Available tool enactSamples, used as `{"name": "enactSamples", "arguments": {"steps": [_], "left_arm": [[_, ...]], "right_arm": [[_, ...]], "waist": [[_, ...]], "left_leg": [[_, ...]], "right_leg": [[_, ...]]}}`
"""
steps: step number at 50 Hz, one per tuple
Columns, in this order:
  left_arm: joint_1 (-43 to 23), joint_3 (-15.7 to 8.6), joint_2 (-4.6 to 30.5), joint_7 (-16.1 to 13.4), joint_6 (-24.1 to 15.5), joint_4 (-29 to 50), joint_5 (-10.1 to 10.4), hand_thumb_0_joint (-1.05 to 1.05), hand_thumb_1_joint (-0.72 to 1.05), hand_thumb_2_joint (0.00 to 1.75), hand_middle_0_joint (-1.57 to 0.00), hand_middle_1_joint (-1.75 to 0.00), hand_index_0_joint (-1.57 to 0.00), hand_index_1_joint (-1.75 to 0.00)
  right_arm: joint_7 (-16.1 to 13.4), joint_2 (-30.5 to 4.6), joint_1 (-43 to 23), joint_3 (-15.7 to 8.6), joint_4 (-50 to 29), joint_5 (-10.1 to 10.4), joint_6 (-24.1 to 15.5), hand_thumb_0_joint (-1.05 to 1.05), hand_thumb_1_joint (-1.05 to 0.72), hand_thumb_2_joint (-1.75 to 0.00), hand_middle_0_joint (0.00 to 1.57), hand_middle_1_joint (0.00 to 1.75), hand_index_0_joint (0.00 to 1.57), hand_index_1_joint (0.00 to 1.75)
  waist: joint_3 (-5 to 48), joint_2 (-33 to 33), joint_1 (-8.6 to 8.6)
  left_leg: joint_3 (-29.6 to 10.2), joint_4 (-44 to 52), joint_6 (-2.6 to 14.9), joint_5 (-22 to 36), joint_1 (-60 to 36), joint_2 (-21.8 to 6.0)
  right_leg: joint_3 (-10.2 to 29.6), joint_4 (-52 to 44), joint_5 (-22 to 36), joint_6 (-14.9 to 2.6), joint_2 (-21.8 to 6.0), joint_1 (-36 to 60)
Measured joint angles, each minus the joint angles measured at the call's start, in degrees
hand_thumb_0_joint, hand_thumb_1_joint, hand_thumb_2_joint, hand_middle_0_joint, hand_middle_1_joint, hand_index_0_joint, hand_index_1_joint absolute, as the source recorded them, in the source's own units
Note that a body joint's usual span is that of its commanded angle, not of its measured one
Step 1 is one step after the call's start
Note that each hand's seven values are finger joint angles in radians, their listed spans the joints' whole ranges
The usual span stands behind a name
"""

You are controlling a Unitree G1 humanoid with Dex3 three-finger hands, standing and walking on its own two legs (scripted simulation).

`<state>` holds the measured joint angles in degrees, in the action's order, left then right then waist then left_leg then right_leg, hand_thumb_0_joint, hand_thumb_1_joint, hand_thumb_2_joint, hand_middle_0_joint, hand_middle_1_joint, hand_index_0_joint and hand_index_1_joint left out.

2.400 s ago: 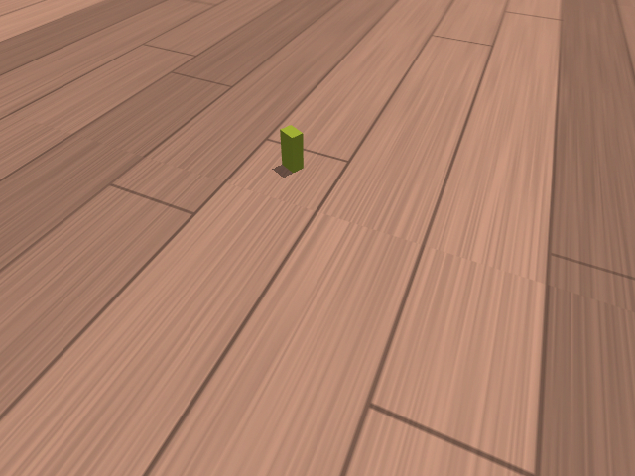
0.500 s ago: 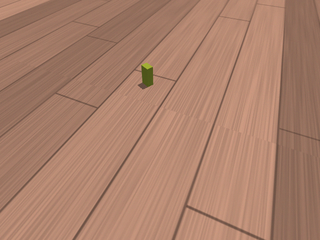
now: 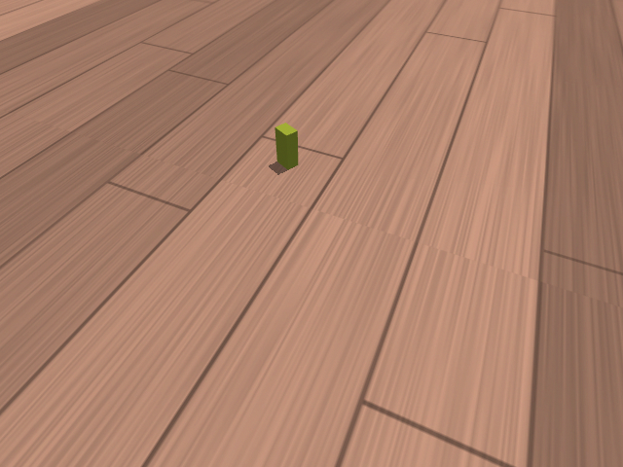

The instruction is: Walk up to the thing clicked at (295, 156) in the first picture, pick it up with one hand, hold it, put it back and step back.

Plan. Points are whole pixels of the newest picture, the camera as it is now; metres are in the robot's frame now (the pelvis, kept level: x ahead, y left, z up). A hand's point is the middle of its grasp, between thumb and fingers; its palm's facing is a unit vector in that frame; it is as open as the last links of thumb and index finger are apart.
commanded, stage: stand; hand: left
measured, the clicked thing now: (286, 146) +1.71 +0.14 -0.68
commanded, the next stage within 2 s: walk up in 0.02 s
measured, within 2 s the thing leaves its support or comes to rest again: neither
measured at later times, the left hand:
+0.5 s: hand out of the picture +0.17 +0.35 -0.17, palm faces -0.04 -0.94 -0.33, open 7.4 cm
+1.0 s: hand (193, 254) +0.55 +0.25 -0.13, palm faces -0.06 -0.94 -0.35, open 7.4 cm
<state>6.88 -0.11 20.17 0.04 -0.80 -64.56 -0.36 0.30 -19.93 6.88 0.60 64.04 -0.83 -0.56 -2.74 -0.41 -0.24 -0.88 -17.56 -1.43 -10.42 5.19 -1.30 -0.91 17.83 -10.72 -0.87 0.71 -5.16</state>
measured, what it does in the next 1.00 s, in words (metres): walks ahead: left foot, then right foot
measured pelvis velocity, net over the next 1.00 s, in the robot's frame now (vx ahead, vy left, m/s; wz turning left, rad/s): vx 0.40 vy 0.01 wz -0.07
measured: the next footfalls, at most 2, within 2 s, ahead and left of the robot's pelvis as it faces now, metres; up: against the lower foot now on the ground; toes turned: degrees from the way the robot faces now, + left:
left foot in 0.30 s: +0.17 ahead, +0.17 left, +0.00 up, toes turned +3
right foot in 0.82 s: +0.47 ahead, -0.10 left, +0.00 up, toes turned -8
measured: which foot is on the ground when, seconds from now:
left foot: down 0.00-0.10, up 0.12-0.28, down 0.30-0.86, up 0.88-1.00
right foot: down 0.00-0.34, up 0.36-0.80, down 0.82-1.00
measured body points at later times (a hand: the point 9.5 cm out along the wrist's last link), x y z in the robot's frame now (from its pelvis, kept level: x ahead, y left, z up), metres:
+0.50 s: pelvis +0.13 +0.07 -0.01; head +0.12 +0.10 +0.44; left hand +0.18 +0.40 -0.14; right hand +0.18 -0.26 -0.10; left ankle +0.13 +0.17 -0.75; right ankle +0.11 -0.07 -0.68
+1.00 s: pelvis +0.40 +0.01 -0.01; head +0.42 -0.01 +0.44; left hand +0.55 +0.30 -0.11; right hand +0.41 -0.31 -0.14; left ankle +0.31 +0.16 -0.65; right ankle +0.43 -0.09 -0.75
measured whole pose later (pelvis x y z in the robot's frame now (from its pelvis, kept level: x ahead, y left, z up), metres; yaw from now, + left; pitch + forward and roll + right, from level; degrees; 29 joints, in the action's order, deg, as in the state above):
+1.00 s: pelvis +0.40 +0.01 -0.01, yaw -4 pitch -3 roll +1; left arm 8.5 -2.9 20.4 3.1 -4.4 -49.2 0.7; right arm 2.1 -22.8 18.5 -2.3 52.7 0.1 -3.2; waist -5.2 -1.0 0.0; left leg -0.8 -68.6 2.3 -22.2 19.1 -1.4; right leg -3.6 30.8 -13.3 -2.4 -1.3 -14.8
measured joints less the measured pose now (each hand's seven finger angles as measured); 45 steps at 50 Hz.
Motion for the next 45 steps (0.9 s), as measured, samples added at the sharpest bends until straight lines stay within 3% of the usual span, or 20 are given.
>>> {"name": "enactSamples", "arguments": {"steps": [2,6,9,12,14,16,18,21,24,29,32,36,40,41,43,45], "left_arm": [[0.36,-0.65,0.07,0.60,0.03,0.57,-0.26,0.01,0.90,0.90,-0.20,-0.30,-0.21,-0.30],[3.71,-3.07,0.92,3.09,-0.86,3.15,-1.52,0.01,0.90,0.90,-0.20,-0.30,-0.21,-0.30],[4.87,-4.16,1.79,3.55,-1.90,4.93,-1.91,0.01,0.90,0.90,-0.20,-0.30,-0.21,-0.30],[6.71,-4.76,2.53,3.79,-2.14,6.32,-2.07,0.01,0.90,0.90,-0.20,-0.30,-0.21,-0.30],[8.20,-4.97,3.66,4.06,-1.59,6.58,-2.02,0.01,0.90,0.90,-0.20,-0.30,-0.21,-0.30],[9.38,-5.13,5.07,4.28,-0.75,6.42,-1.75,0.01,0.90,0.90,-0.20,-0.30,-0.21,-0.30],[10.49,-5.29,6.48,4.24,0.11,6.04,-1.58,0.01,0.90,0.90,-0.20,-0.30,-0.21,-0.30],[10.69,-4.77,6.62,3.49,1.11,4.89,-1.21,0.01,0.90,0.90,-0.20,-0.30,-0.20,-0.30],[9.50,-3.83,6.34,3.82,0.08,5.47,-0.45,0.02,0.90,0.90,-0.20,-0.29,-0.20,-0.30],[7.42,-3.54,6.26,5.20,-0.97,7.80,-0.04,0.01,0.90,0.90,-0.20,-0.30,-0.20,-0.30],[6.24,-3.53,6.04,5.77,-0.63,8.60,-0.27,0.01,0.90,0.90,-0.20,-0.30,-0.20,-0.30],[3.83,-3.38,5.39,6.21,-0.01,9.39,-0.55,0.01,0.90,0.90,-0.20,-0.30,-0.20,-0.30],[0.80,-3.26,4.39,6.14,0.00,10.50,-0.48,0.01,0.90,0.90,-0.20,-0.30,-0.20,-0.30],[0.07,-3.37,3.97,5.95,-0.21,10.94,-0.42,0.01,0.90,0.90,-0.20,-0.30,-0.20,-0.30],[-1.64,-3.61,2.11,5.25,-1.14,11.97,-0.51,0.01,0.90,0.90,-0.20,-0.30,-0.20,-0.30],[-2.01,-3.55,1.68,4.81,-2.51,13.91,-0.36,0.01,0.90,0.90,-0.20,-0.30,-0.20,-0.30]], "right_arm": [[0.45,0.06,0.31,-0.57,-0.45,-0.30,-0.10,0.01,-0.91,-0.90,0.20,0.30,0.20,0.30],[2.49,-1.42,3.36,-2.97,-2.64,-1.66,-0.99,0.01,-0.90,-0.90,0.20,0.30,0.21,0.30],[2.97,-3.23,4.36,-4.27,-3.20,-1.96,-0.92,0.01,-0.90,-0.90,0.20,0.30,0.20,0.30],[3.62,-4.87,4.56,-5.11,-3.74,-1.97,-1.06,0.01,-0.91,-0.90,0.20,0.30,0.20,0.30],[4.12,-5.24,4.59,-5.55,-4.66,-1.86,-1.44,0.01,-0.91,-0.90,0.20,0.30,0.20,0.30],[4.35,-5.15,4.85,-5.96,-5.79,-1.68,-2.16,0.01,-0.91,-0.90,0.20,0.30,0.20,0.30],[4.11,-4.52,5.05,-6.44,-7.04,-1.74,-3.30,0.01,-0.91,-0.90,0.20,0.30,0.20,0.30],[3.44,-3.26,5.91,-6.48,-8.93,-1.75,-4.47,0.01,-0.91,-0.90,0.20,0.30,0.20,0.30],[3.21,-2.44,7.99,-5.52,-9.22,-1.06,-4.34,0.01,-0.90,-0.90,0.20,0.30,0.20,0.30],[3.16,-1.72,11.03,-4.51,-9.25,-0.33,-4.62,0.01,-0.90,-0.90,0.20,0.30,0.21,0.30],[3.28,-1.66,12.51,-4.38,-9.40,-0.14,-4.68,0.01,-0.90,-0.90,0.20,0.30,0.21,0.30],[3.28,-1.98,14.32,-4.31,-9.83,0.00,-4.50,0.01,-0.90,-0.90,0.20,0.30,0.21,0.30],[2.75,-2.58,16.17,-4.35,-10.21,-0.25,-3.83,0.01,-0.90,-0.90,0.20,0.30,0.21,0.30],[2.55,-2.87,16.59,-4.41,-10.25,-0.37,-3.58,0.01,-0.90,-0.90,0.20,0.30,0.21,0.30],[2.02,-3.60,15.60,-4.58,-9.67,-0.49,-2.64,0.01,-0.90,-0.90,0.20,0.30,0.21,0.30],[1.62,-2.64,14.69,-3.88,-10.00,0.11,-2.10,0.01,-0.90,-0.90,0.20,0.30,0.20,0.30]], "waist": [[0.25,0.12,-0.06],[3.18,-0.22,-0.47],[2.65,-0.34,-1.26],[1.38,-1.10,-2.66],[0.99,-0.75,-3.25],[0.80,0.22,-3.23],[0.87,2.76,-3.07],[1.48,3.94,-1.09],[1.62,4.09,0.03],[0.70,4.64,0.92],[0.02,4.27,1.33],[-0.80,3.18,2.16],[-0.71,1.59,3.48],[-0.65,0.74,3.62],[-2.25,-3.11,3.30],[-3.07,-2.07,2.49]], "left_leg": [[0.17,-1.38,0.64,-2.13,0.60,0.04],[0.84,-11.59,3.22,-15.13,4.87,-0.19],[1.85,-21.26,2.69,-15.29,10.00,-0.46],[1.23,-22.66,2.34,-16.50,13.59,-1.62],[0.87,-19.86,2.26,-15.49,14.70,-2.32],[1.64,-16.31,1.48,-8.44,14.24,-2.73],[3.86,-15.42,1.19,-0.55,12.60,-1.30],[5.45,-16.07,2.37,-4.74,10.41,-0.64],[5.91,-11.01,3.02,-4.69,5.45,-0.39],[7.04,-3.39,2.98,-4.53,-2.36,0.91],[7.77,-0.67,2.75,-5.83,-6.36,1.35],[8.24,0.88,1.83,-8.98,-10.64,1.52],[7.71,-1.09,0.24,-14.51,-13.16,0.69],[7.49,-3.22,-0.13,-16.72,-13.16,-0.17],[6.74,-14.35,1.08,-19.46,-10.42,-4.37],[3.49,-32.80,2.26,-18.39,-3.01,-2.81]], "right_leg": [[0.12,1.12,-1.48,-0.21,-0.01,-0.55],[0.51,7.63,-10.74,-1.86,0.38,-3.40],[0.18,6.20,-5.01,-2.32,-0.04,-2.17],[0.26,4.48,-5.71,-1.18,0.00,0.63],[0.67,4.42,-6.95,-0.32,-0.36,2.11],[0.87,6.18,-9.26,0.52,-1.18,3.09],[2.31,14.10,-14.44,-0.91,-3.10,1.07],[5.88,34.94,-16.70,-2.00,0.15,-8.17],[4.68,41.43,-11.50,-1.54,0.58,-15.63],[4.40,35.28,-2.25,1.07,-2.94,-23.66],[3.59,28.92,1.82,1.70,-4.84,-25.95],[1.26,19.73,6.16,0.87,-6.21,-25.84],[-1.38,14.34,6.48,-1.14,-5.20,-22.52],[-1.81,14.02,6.16,-1.34,-4.25,-21.43],[-3.76,16.84,2.84,-1.11,-1.22,-20.22],[-3.60,19.40,-0.84,-1.43,-1.55,-19.03]]}}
